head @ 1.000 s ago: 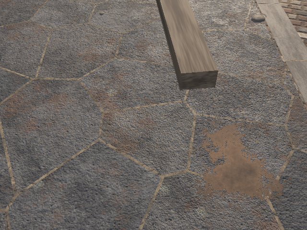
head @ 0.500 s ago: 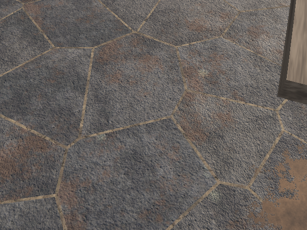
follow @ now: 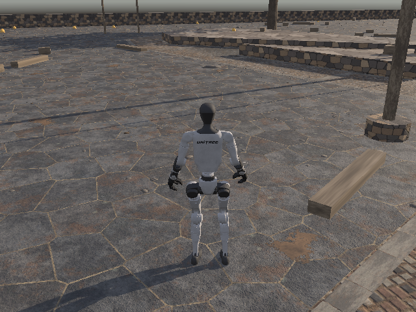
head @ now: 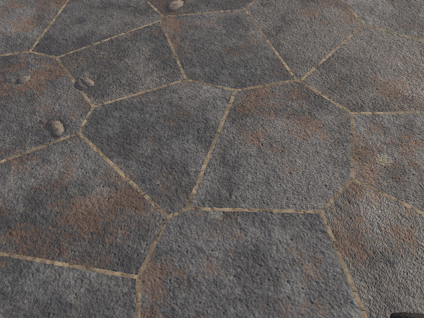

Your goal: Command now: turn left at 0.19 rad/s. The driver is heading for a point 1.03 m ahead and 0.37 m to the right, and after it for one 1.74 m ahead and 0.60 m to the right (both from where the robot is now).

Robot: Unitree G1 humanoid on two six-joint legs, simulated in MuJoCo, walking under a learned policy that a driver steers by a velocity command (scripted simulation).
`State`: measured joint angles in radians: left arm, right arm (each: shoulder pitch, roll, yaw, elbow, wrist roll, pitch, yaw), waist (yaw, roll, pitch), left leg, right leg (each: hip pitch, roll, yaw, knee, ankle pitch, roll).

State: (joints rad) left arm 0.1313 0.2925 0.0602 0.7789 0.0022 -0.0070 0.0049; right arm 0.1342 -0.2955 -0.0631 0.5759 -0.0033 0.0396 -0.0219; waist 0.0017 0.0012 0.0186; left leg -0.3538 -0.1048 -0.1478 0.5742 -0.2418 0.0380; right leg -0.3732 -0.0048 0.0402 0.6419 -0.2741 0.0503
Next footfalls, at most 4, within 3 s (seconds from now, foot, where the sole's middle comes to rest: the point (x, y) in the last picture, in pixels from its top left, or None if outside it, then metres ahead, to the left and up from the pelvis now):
0.02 right None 0.06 -0.14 -0.77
0.74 right None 0.32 -0.31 -0.77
1.22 left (364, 243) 0.73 -0.49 -0.77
1.62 right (420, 167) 1.06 -0.79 -0.77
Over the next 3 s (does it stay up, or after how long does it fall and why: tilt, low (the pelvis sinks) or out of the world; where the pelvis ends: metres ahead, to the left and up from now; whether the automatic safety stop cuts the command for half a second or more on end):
stays up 1.38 -0.69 0.00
